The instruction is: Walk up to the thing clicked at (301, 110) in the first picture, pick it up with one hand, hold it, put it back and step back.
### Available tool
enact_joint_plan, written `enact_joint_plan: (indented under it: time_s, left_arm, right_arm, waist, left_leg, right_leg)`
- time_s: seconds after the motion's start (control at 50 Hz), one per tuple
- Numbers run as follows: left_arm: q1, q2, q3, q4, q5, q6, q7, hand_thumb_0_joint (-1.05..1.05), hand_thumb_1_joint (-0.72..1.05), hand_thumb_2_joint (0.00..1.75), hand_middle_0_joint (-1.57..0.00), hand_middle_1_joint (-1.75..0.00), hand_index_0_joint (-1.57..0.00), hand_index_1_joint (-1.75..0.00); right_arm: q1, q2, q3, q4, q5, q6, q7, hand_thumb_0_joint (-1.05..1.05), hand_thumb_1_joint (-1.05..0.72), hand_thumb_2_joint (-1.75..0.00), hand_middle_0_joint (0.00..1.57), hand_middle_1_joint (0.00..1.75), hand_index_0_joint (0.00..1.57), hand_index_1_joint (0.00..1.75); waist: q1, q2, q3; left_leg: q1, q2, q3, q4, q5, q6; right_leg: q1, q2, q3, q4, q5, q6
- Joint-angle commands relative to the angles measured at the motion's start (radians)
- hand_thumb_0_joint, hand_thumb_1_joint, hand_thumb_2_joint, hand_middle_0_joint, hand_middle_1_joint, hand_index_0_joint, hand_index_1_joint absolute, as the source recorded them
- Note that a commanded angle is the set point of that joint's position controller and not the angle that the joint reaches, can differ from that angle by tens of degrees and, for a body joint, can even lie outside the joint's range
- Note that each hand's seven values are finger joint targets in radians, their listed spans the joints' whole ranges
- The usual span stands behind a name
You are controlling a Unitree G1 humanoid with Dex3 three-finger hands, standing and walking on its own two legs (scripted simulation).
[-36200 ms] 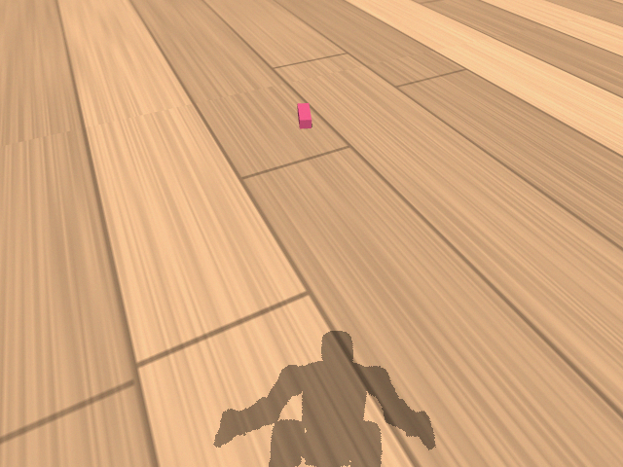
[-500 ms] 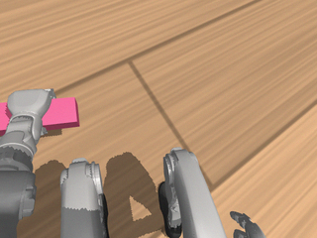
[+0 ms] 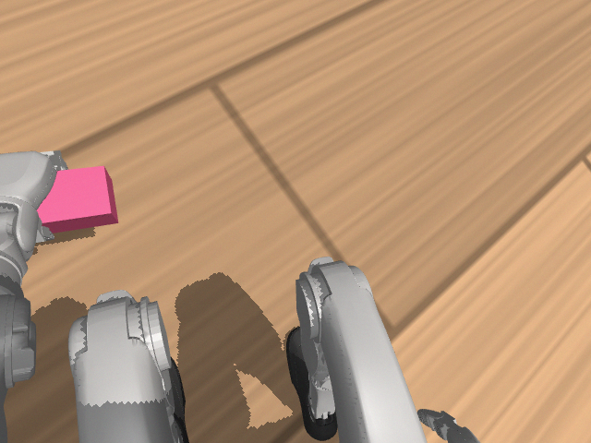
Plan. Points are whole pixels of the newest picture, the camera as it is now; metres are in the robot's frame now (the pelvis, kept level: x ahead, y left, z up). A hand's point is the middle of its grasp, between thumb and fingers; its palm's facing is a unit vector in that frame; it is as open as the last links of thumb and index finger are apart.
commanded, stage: crouch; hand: left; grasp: from above
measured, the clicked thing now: (34, 205) +0.46 +0.29 -0.20
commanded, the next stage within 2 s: lower in 0.12 s
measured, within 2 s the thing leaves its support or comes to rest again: rests again in 1.26 s
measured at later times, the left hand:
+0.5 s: hand (44, 213) +0.45 +0.29 -0.22, palm faces -0.50 -0.07 -0.86, open 10.3 cm
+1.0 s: hand (61, 215) +0.46 +0.28 -0.27, palm faces -0.49 -0.10 -0.87, open 10.3 cm
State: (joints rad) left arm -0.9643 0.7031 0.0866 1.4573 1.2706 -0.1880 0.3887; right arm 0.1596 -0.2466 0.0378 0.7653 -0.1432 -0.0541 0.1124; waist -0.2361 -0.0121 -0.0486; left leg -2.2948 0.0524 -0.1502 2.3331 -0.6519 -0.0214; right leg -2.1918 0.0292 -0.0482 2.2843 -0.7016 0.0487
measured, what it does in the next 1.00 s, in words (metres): stands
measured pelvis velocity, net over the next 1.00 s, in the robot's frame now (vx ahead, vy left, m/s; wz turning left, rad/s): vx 0.01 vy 0.00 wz -0.08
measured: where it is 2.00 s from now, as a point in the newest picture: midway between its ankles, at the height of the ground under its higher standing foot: (245, 417)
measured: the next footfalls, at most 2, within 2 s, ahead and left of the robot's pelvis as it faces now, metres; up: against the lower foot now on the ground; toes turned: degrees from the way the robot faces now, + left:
none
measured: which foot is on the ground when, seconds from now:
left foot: down 0.00-1.00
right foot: down 0.00-1.00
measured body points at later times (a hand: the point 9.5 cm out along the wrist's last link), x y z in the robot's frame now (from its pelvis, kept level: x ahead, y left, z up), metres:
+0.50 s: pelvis +0.00 +0.00 -0.03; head +0.25 +0.08 +0.34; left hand +0.48 +0.29 -0.17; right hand +0.05 -0.27 -0.13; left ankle +0.08 +0.14 -0.31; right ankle +0.09 -0.13 -0.31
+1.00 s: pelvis +0.01 +0.00 -0.05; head +0.28 +0.08 +0.30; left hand +0.48 +0.29 -0.22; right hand +0.05 -0.26 -0.14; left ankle +0.08 +0.14 -0.31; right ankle +0.09 -0.13 -0.31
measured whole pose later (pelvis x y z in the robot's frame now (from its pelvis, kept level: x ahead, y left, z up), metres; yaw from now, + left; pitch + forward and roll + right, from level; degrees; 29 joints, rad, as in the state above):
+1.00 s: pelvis +0.01 +0.00 -0.05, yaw -4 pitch +31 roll -10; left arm -0.99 0.85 0.14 1.61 1.29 -0.22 0.51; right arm 0.10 -0.27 0.17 0.74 -0.23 -0.11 0.17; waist -0.30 -0.08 0.08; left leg -2.38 0.05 -0.24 2.52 -0.70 -0.04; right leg -2.26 0.06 -0.10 2.42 -0.72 0.06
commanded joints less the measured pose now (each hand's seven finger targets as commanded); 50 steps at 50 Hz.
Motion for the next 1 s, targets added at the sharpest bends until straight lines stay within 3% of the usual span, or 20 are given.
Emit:
enact_joint_plan:
  time_s: [0.0,0.02,0.08,0.12,0.14,0.24,0.28,0.3,0.32,0.44,0.5,0.54,0.56,0.6,0.62,0.68,0.74,0.84,0.92,0.98]
  left_arm:
    - [-0.375,0.29,0.041,-0.183,-0.009,-0.001,0.065,0.0,0.61,0.92,-0.93,-0.86,-0.95,-0.84]
    - [-0.345,0.264,0.022,-0.138,-0.01,0.002,0.062,0.0,0.62,0.91,-0.93,-0.88,-0.96,-0.85]
    - [-0.349,0.284,0.032,-0.133,-0.011,0.001,0.064,0.0,0.61,0.92,-0.93,-0.87,-0.96,-0.85]
    - [-0.392,0.31,0.04,-0.183,-0.005,-0.003,0.064,0.0,0.61,0.96,-0.94,-0.88,-0.95,-0.86]
    - [-0.344,0.283,0.03,-0.129,-0.006,0.003,0.064,0.0,0.63,0.95,-0.94,-0.89,-0.97,-0.87]
    - [-0.354,0.303,0.032,-0.133,-0.013,-0.002,0.061,0.0,0.58,0.94,-0.93,-0.86,-0.95,-0.85]
    - [-0.344,0.284,0.018,-0.099,-0.012,-0.003,0.064,0.0,0.6,0.91,-0.95,-0.84,-0.96,-0.82]
    - [-0.361,0.286,0.021,-0.104,-0.013,-0.006,0.065,0.0,0.61,0.92,-0.94,-0.85,-0.96,-0.83]
    - [-0.354,0.272,0.008,-0.09,-0.014,-0.01,0.065,0.0,0.6,0.9,-0.94,-0.85,-0.96,-0.83]
    - [-0.378,0.338,0.042,-0.091,0.004,-0.036,0.09,0.0,0.63,0.93,-0.96,-0.88,-0.98,-0.86]
    - [-0.371,0.352,0.055,-0.09,0.018,-0.042,0.113,0.0,0.65,0.92,-0.96,-0.89,-0.98,-0.86]
    - [-0.373,0.335,0.038,-0.055,0.024,-0.04,0.123,0.0,0.64,0.93,-0.95,-0.91,-0.98,-0.88]
    - [-0.393,0.378,0.071,-0.11,0.02,-0.044,0.135,0.0,0.62,0.94,-0.93,-0.9,-0.96,-0.88]
    - [-0.342,0.37,0.07,-0.059,0.024,-0.036,0.145,0.0,0.62,0.94,-0.93,-0.92,-0.96,-0.89]
    - [-0.346,0.355,0.057,-0.033,0.028,-0.032,0.146,0.0,0.63,0.95,-0.94,-0.93,-0.96,-0.9]
    - [-0.337,0.403,0.099,-0.086,0.014,-0.028,0.161,0.0,0.64,0.96,-0.95,-0.92,-0.97,-0.89]
    - [-0.342,0.378,0.069,-0.03,0.017,-0.019,0.16,0.0,0.59,0.95,-0.92,-0.87,-0.94,-0.85]
    - [-0.331,0.417,0.086,-0.027,0.002,-0.024,0.164,0.0,0.56,0.91,-0.88,-0.86,-0.91,-0.83]
    - [-0.317,0.401,0.067,0.029,-0.001,-0.03,0.171,0.0,0.57,0.9,-0.88,-0.87,-0.91,-0.84]
    - [-0.306,0.421,0.07,0.04,0.012,-0.033,0.183,0.0,0.58,0.91,-0.9,-0.86,-0.93,-0.83]
  right_arm:
    - [0.198,-0.245,-0.07,-0.016,-0.008,-0.011,-0.011,0.0,-0.9,-0.9,0.2,0.3,0.2,0.3]
    - [0.199,-0.242,-0.068,-0.016,-0.009,-0.012,-0.008,0.0,-0.9,-0.9,0.2,0.3,0.2,0.3]
    - [0.195,-0.248,-0.061,-0.014,-0.009,-0.011,-0.006,0.0,-0.9,-0.9,0.2,0.3,0.2,0.3]
    - [0.198,-0.255,-0.061,-0.015,-0.008,-0.008,-0.007,0.0,-0.9,-0.9,0.2,0.3,0.2,0.3]
    - [0.204,-0.255,-0.059,-0.019,-0.012,-0.009,-0.004,0.0,-0.9,-0.9,0.2,0.3,0.2,0.3]
    - [0.197,-0.255,-0.051,-0.013,-0.013,-0.008,-0.002,0.0,-0.9,-0.9,0.2,0.3,0.2,0.3]
    - [0.189,-0.254,-0.043,-0.009,-0.015,-0.006,-0.002,0.0,-0.9,-0.9,0.2,0.3,0.2,0.3]
    - [0.191,-0.258,-0.04,-0.017,-0.017,-0.008,-0.001,0.0,-0.9,-0.9,0.2,0.3,0.2,0.3]
    - [0.182,-0.258,-0.035,-0.014,-0.017,-0.006,-0.002,0.0,-0.9,-0.9,0.2,0.3,0.2,0.3]
    - [0.18,-0.274,-0.016,-0.019,-0.034,-0.018,0.004,0.0,-0.9,-0.9,0.2,0.3,0.2,0.3]
    - [0.173,-0.281,-0.013,-0.024,-0.042,-0.025,0.006,0.0,-0.9,-0.9,0.2,0.3,0.2,0.3]
    - [0.167,-0.278,-0.005,-0.021,-0.048,-0.03,0.013,0.0,-0.9,-0.9,0.2,0.3,0.2,0.3]
    - [0.171,-0.289,-0.003,-0.026,-0.051,-0.03,0.011,0.0,-0.9,-0.9,0.2,0.3,0.2,0.3]
    - [0.167,-0.286,-0.002,-0.021,-0.055,-0.033,0.015,0.0,-0.9,-0.9,0.2,0.3,0.2,0.3]
    - [0.167,-0.283,0.005,-0.018,-0.061,-0.037,0.019,0.0,-0.9,-0.9,0.2,0.3,0.2,0.3]
    - [0.169,-0.292,0.009,-0.022,-0.062,-0.042,0.022,0.0,-0.9,-0.9,0.2,0.3,0.2,0.3]
    - [0.164,-0.294,0.016,-0.02,-0.068,-0.046,0.029,0.0,-0.89,-0.89,0.2,0.3,0.2,0.3]
    - [0.156,-0.305,0.038,-0.027,-0.083,-0.056,0.036,0.0,-0.89,-0.89,0.2,0.3,0.2,0.3]
    - [0.141,-0.309,0.048,-0.024,-0.084,-0.064,0.044,0.0,-0.89,-0.89,0.2,0.3,0.2,0.3]
    - [0.131,-0.322,0.055,-0.03,-0.088,-0.073,0.047,0.0,-0.89,-0.89,0.2,0.3,0.2,0.3]
  waist:
    - [0.015,0.331,-0.731]
    - [0.002,0.305,-0.71]
    - [0.004,0.312,-0.683]
    - [0.006,0.34,-0.739]
    - [-0.006,0.316,-0.701]
    - [-0.003,0.297,-0.692]
    - [-0.006,0.292,-0.675]
    - [-0.025,0.294,-0.662]
    - [-0.016,0.292,-0.659]
    - [-0.032,0.321,-0.637]
    - [-0.032,0.358,-0.65]
    - [-0.054,0.369,-0.624]
    - [-0.039,0.386,-0.653]
    - [-0.035,0.384,-0.643]
    - [-0.054,0.364,-0.622]
    - [-0.027,0.394,-0.667]
    - [-0.06,0.355,-0.632]
    - [-0.056,0.345,-0.623]
    - [-0.074,0.347,-0.588]
    - [-0.074,0.375,-0.559]
  left_leg:
    - [0.557,-0.02,0.112,-0.215,0.136,0.037]
    - [0.545,-0.018,0.11,-0.203,0.132,0.039]
    - [0.527,-0.018,0.108,-0.198,0.131,0.039]
    - [0.553,-0.017,0.104,-0.188,0.156,0.037]
    - [0.537,-0.017,0.107,-0.176,0.162,0.04]
    - [0.493,-0.015,0.106,-0.156,0.155,0.044]
    - [0.492,-0.014,0.1,-0.151,0.162,0.043]
    - [0.485,-0.015,0.095,-0.148,0.157,0.043]
    - [0.483,-0.014,0.092,-0.15,0.151,0.041]
    - [0.482,-0.015,0.086,-0.116,0.145,0.039]
    - [0.518,-0.011,0.077,-0.116,0.152,0.032]
    - [0.506,-0.009,0.074,-0.101,0.151,0.031]
    - [0.51,-0.012,0.074,-0.104,0.169,0.031]
    - [0.498,-0.009,0.077,-0.092,0.169,0.03]
    - [0.483,-0.009,0.078,-0.078,0.161,0.034]
    - [0.489,-0.009,0.077,-0.076,0.193,0.031]
    - [0.461,-0.004,0.068,-0.056,0.175,0.037]
    - [0.441,-0.001,0.061,-0.044,0.174,0.04]
    - [0.435,0.001,0.048,-0.039,0.161,0.036]
    - [0.461,0.0,0.044,-0.038,0.163,0.029]
  right_leg:
    - [0.296,0.024,-0.102,-0.234,0.213,-0.083]
    - [0.295,0.027,-0.104,-0.233,0.214,-0.081]
    - [0.278,0.026,-0.109,-0.219,0.213,-0.081]
    - [0.286,0.029,-0.112,-0.208,0.239,-0.081]
    - [0.294,0.027,-0.112,-0.209,0.248,-0.076]
    - [0.303,0.032,-0.111,-0.204,0.249,-0.073]
    - [0.285,0.035,-0.118,-0.192,0.256,-0.074]
    - [0.282,0.034,-0.124,-0.188,0.251,-0.073]
    - [0.275,0.038,-0.125,-0.186,0.247,-0.075]
    - [0.258,0.036,-0.136,-0.159,0.24,-0.073]
    - [0.231,0.038,-0.15,-0.139,0.242,-0.077]
    - [0.219,0.042,-0.152,-0.126,0.248,-0.077]
    - [0.241,0.041,-0.153,-0.131,0.264,-0.074]
    - [0.239,0.042,-0.152,-0.12,0.264,-0.074]
    - [0.238,0.044,-0.15,-0.121,0.267,-0.071]
    - [0.27,0.043,-0.151,-0.105,0.292,-0.07]
    - [0.26,0.052,-0.157,-0.109,0.287,-0.067]
    - [0.3,0.056,-0.161,-0.115,0.291,-0.06]
    - [0.277,0.062,-0.174,-0.097,0.28,-0.065]
    - [0.249,0.059,-0.187,-0.082,0.275,-0.071]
